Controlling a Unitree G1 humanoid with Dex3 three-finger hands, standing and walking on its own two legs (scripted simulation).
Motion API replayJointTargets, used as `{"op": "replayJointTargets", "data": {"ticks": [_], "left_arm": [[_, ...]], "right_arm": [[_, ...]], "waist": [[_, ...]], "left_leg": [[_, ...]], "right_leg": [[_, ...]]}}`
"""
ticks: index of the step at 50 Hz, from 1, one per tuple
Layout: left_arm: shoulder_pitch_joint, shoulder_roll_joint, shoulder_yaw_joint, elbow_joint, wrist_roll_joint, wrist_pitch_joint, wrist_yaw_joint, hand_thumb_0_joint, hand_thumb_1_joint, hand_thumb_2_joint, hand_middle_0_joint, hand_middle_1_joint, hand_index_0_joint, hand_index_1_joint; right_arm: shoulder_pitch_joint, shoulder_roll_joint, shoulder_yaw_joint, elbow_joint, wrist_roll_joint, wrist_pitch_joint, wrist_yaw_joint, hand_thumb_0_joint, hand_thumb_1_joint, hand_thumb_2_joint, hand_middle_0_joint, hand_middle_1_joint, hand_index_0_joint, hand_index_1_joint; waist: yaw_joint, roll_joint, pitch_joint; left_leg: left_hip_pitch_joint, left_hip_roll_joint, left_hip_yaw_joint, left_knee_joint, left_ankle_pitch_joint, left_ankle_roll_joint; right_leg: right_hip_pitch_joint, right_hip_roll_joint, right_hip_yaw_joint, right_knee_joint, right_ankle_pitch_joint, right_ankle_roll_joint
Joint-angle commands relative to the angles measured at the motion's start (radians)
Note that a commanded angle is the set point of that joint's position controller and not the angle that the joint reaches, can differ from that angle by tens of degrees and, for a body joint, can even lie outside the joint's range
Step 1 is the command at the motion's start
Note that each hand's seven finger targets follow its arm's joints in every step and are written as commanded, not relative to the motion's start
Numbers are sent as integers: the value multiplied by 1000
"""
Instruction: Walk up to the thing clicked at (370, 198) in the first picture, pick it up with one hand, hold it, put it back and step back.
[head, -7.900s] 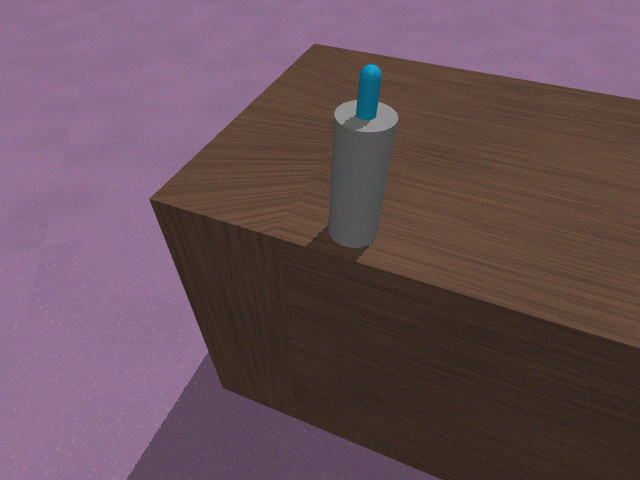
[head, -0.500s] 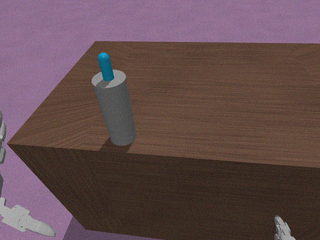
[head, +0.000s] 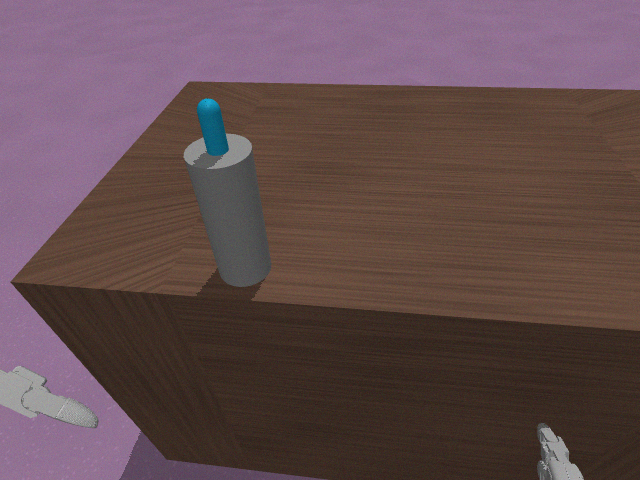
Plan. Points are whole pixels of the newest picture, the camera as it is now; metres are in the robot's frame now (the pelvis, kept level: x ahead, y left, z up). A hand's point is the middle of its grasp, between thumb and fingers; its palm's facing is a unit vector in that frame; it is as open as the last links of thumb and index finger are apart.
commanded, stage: go down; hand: left
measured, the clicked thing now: (229, 198) +0.44 +0.15 +0.16
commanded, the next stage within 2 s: none
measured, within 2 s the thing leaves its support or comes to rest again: neither
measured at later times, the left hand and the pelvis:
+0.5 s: hand (52, 241) +0.31 +0.29 +0.21, palm faces +0.19 -0.95 -0.26, open 17.4 cm; pelvis +0.02 +0.01 +0.00, yaw -1 degrees
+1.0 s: hand (46, 214) +0.35 +0.32 +0.21, palm faces +0.13 -0.98 -0.14, open 17.7 cm; pelvis +0.01 +0.01 +0.00, yaw -1 degrees
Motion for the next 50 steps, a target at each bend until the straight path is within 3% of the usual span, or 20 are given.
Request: {"op": "replayJointTargets", "data": {"ticks": [1,4,5,7,10,11,12,15,19,23,24,26,28,32,33,36,39,41,44,50], "left_arm": [[-353,289,110,-93,-41,26,-30,0,-597,64,-65,-55,-56,-65],[-444,358,145,-23,-59,82,-82,0,-582,66,-58,-50,-51,-58],[-454,361,146,13,-70,101,-101,0,-576,79,-52,-53,-46,-60],[-475,375,167,88,-101,139,-141,0,-577,74,-49,-50,-43,-58],[-576,405,184,112,-135,182,-192,0,-569,81,-49,-43,-39,-54],[-576,413,185,136,-139,198,-208,0,-556,78,-45,-36,-36,-47],[-586,418,186,147,-143,208,-222,0,-537,82,-44,-35,-33,-46],[-582,403,180,148,-146,239,-254,0,-518,66,-46,-33,-40,-39],[-606,429,205,147,-149,266,-268,0,-498,72,-37,-24,-30,-32],[-631,426,205,135,-150,289,-277,0,-516,76,-38,-24,-31,-32],[-638,419,198,129,-148,297,-280,0,-502,71,-36,-19,-31,-25],[-659,416,187,131,-139,312,-285,0,-511,73,-37,-17,-32,-24],[-696,423,185,125,-142,316,-288,0,-537,69,-40,-20,-35,-27],[-779,460,188,184,-147,340,-304,0,-576,73,-40,-30,-37,-38],[-797,485,200,215,-149,347,-307,0,-595,64,-42,-29,-38,-36],[-850,502,193,290,-151,369,-332,0,-611,75,-42,-36,-38,-45],[-902,527,185,368,-151,379,-353,0,-611,73,-42,-39,-39,-49],[-942,528,179,404,-148,383,-367,0,-611,75,-39,-34,-35,-45],[-963,560,185,481,-150,394,-382,0,-611,75,-40,-39,-38,-47],[-1048,600,180,559,-137,399,-402,0,-611,74,-42,-40,-41,-48]], "right_arm": [[-92,-122,-10,-152,12,-54,-34,0,525,-50,52,50,50,50],[-78,-124,2,-131,13,-58,-48,0,525,-51,51,50,50,50],[-70,-96,34,-115,15,-57,-46,0,530,-51,51,50,50,50],[-83,-140,3,-114,17,-62,-59,0,523,-53,51,50,50,50],[-133,-115,60,-173,22,-72,-63,0,523,-54,51,50,50,50],[-130,-139,42,-193,25,-74,-70,0,524,-54,51,50,50,50],[-112,-100,78,-161,26,-73,-67,0,528,-53,51,50,50,50],[-113,-146,53,-223,22,-82,-73,0,528,-52,51,50,50,50],[-70,-163,31,-240,23,-81,-70,0,528,-53,50,49,50,49],[-13,-130,44,-194,20,-78,-63,0,529,-52,51,49,50,49],[-23,-162,19,-223,18,-85,-66,0,530,-52,51,49,50,49],[1,-109,68,-181,16,-85,-57,0,536,-50,51,49,50,49],[-26,-159,18,-199,14,-92,-66,0,531,-51,51,49,50,49],[-49,-130,59,-171,14,-103,-68,0,535,-52,50,49,50,49],[-74,-173,21,-169,13,-109,-78,0,528,-53,50,49,50,49],[-52,-121,78,-134,12,-116,-83,0,532,-53,50,50,50,50],[-73,-176,51,-171,10,-130,-94,0,530,-54,50,50,49,50],[-56,-133,94,-160,11,-133,-91,0,535,-53,50,50,49,50],[-36,-167,69,-157,9,-141,-100,0,541,-51,49,50,49,50],[-76,-143,105,-167,6,-160,-105,0,543,-51,49,50,49,50]], "waist": [[-41,13,-88],[-37,23,-120],[-29,41,-110],[-34,9,-120],[-19,13,-210],[-30,-14,-225],[-11,6,-193],[-14,10,-265],[-18,23,-263],[-18,64,-253],[-32,48,-240],[-26,70,-220],[-40,59,-254],[-38,68,-238],[-43,50,-218],[-44,56,-248],[-52,31,-272],[-41,50,-267],[-47,26,-265],[-35,55,-286]], "left_leg": [[3,-36,81,-97,32,37],[6,-36,76,-89,66,39],[-7,-39,79,-89,67,39],[-2,-36,74,-85,77,41],[18,-35,77,-72,145,44],[33,-33,76,-68,167,47],[12,-35,78,-69,166,46],[51,-26,74,-53,273,38],[54,-19,72,-52,299,29],[54,-15,73,-44,333,25],[53,-13,71,-45,329,25],[39,-15,72,-46,304,26],[60,-15,70,-42,301,29],[39,-18,67,-48,255,31],[26,-21,67,-50,216,36],[35,-24,66,-40,234,42],[35,-26,64,-42,220,46],[27,-23,62,-52,197,41],[22,-26,64,-48,195,46],[11,-27,66,-49,178,45]], "right_leg": [[-47,15,-47,-108,65,-14],[-30,18,-51,-102,97,-15],[-33,17,-51,-106,94,-17],[-33,19,-51,-107,101,-16],[2,18,-49,-100,159,-19],[8,18,-48,-98,184,-17],[3,18,-50,-98,175,-20],[29,24,-51,-69,274,-23],[17,31,-56,-64,283,-26],[-6,31,-53,-52,307,-27],[-15,33,-54,-51,303,-25],[-30,32,-52,-55,285,-25],[-27,30,-50,-53,287,-24],[-42,29,-53,-62,251,-23],[-56,28,-52,-68,220,-22],[-51,22,-48,-67,248,-19],[-54,23,-48,-68,236,-19],[-68,28,-54,-67,202,-24],[-77,26,-53,-73,204,-22],[-95,25,-46,-74,184,-24]]}}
